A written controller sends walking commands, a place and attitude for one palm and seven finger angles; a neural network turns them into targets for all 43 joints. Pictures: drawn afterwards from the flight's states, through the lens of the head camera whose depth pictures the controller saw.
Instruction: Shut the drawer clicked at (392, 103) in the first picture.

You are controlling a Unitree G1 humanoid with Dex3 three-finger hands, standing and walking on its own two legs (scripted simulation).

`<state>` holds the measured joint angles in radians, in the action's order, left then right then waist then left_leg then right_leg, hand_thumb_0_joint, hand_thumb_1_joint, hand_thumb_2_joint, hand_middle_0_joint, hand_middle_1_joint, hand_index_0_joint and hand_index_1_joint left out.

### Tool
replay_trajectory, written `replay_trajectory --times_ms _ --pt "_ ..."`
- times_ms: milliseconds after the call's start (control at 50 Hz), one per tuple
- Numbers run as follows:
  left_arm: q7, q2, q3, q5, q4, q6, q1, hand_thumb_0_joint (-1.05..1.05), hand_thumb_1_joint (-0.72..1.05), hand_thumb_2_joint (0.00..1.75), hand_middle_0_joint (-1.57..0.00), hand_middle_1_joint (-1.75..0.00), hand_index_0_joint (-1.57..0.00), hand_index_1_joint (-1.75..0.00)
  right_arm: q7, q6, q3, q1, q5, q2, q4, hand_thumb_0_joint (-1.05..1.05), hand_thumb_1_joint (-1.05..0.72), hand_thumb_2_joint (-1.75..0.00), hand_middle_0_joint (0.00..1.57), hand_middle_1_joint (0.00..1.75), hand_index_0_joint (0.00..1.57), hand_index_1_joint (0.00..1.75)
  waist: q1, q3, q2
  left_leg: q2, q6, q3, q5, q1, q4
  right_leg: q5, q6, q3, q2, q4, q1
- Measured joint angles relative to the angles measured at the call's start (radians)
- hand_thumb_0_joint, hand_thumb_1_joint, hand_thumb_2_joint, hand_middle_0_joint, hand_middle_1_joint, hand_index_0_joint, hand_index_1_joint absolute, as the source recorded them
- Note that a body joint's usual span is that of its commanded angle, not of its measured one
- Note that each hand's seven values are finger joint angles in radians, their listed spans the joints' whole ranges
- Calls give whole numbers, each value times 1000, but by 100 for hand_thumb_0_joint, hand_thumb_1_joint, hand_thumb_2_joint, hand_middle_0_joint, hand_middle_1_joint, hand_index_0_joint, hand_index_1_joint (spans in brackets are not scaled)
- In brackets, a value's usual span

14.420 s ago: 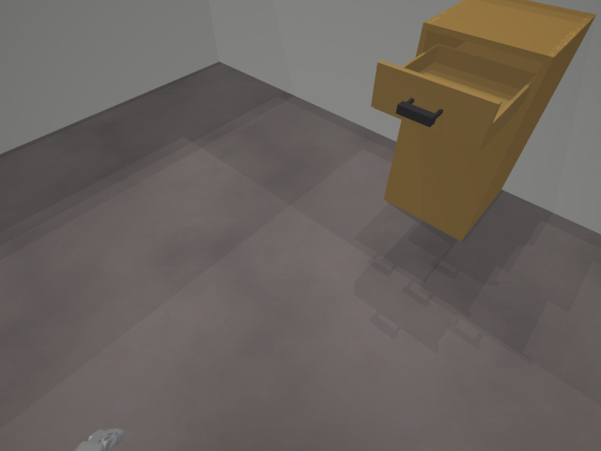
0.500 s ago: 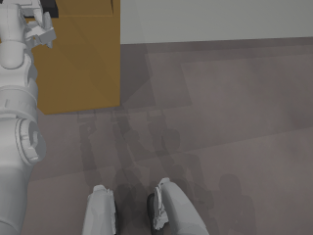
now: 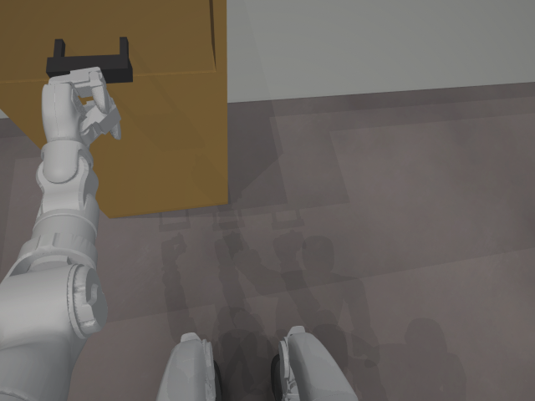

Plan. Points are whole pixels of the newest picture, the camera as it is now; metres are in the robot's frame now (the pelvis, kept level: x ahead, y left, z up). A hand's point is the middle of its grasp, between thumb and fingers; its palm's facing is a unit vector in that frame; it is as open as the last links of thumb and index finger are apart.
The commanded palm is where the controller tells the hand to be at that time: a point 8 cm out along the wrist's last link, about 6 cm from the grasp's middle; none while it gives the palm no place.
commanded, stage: draw the hand back to the body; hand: left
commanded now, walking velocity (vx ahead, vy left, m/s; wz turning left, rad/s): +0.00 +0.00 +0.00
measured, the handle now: (92, 57) +0.61 +0.22 +0.05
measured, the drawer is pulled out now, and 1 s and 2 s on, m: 0.00 0.00 0.00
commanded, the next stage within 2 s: step back with the hand held close in 1.46 s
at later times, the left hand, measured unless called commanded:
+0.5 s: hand (58, 151) +0.40 +0.20 +0.13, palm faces +0.10 -0.99 -0.04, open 3.3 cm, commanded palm +0.36 +0.24 +0.14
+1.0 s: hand out of the picture +0.27 +0.22 +0.21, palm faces +0.33 -0.90 -0.29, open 3.3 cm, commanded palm +0.22 +0.26 +0.24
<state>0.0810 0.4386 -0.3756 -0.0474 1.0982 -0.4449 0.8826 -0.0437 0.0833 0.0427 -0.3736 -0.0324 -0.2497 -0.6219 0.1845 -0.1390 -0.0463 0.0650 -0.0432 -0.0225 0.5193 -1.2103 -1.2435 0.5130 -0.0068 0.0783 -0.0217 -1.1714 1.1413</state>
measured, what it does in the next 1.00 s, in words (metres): rises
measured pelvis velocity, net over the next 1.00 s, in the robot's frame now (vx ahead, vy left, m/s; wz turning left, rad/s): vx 0.04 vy -0.02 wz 0.06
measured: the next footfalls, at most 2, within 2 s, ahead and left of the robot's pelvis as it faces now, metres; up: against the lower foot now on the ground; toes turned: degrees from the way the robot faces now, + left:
none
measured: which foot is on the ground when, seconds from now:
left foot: down 0.00-1.00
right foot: down 0.00-1.00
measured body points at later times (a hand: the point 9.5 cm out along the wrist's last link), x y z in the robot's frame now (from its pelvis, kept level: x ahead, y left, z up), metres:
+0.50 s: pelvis +0.04 +0.00 +0.06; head +0.11 +0.01 +0.51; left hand +0.39 +0.25 +0.13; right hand +0.16 -0.25 -0.05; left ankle +0.02 +0.09 -0.63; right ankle +0.02 -0.12 -0.63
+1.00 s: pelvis +0.04 -0.02 +0.11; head +0.03 -0.04 +0.56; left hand +0.25 +0.26 +0.23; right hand +0.25 -0.22 +0.03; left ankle +0.02 +0.09 -0.63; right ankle +0.01 -0.12 -0.63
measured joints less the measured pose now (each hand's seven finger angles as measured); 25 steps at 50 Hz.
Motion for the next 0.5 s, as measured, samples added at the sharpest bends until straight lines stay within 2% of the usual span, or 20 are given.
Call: replay_trajectory --times_ms 160,260,360,500 --pt "11 -52 28 -20 -88 -23 -83 2 90 90 -140 -160 -140 -160 2 20 -25 38 5 -3 7 1 -91 -90 20 30 21 30 -25 -9 11 -6 3 0 16 56 26 17 0 -1 3 26 -57" --pt "23 -101 68 -69 -318 34 -284 2 90 90 -140 -160 -140 -160 5 39 -38 44 37 1 43 1 -91 -90 20 30 20 30 -54 -5 5 -4 3 -17 6 170 109 -1 5 -18 -3 110 -163" --pt "14 -150 120 -115 -504 89 -479 2 90 90 -140 -160 -140 -160 18 26 -30 40 63 8 65 1 -91 -90 20 30 20 30 -92 -3 7 -12 6 -23 -25 320 225 -32 5 -26 -1 223 -310" --pt "32 -164 171 -151 -665 118 -648 2 90 90 -140 -160 -140 -160 35 -10 -29 74 76 3 73 1 -91 -90 20 30 20 30 -128 -3 5 -26 12 -8 -52 465 310 -51 2 -11 7 310 -465"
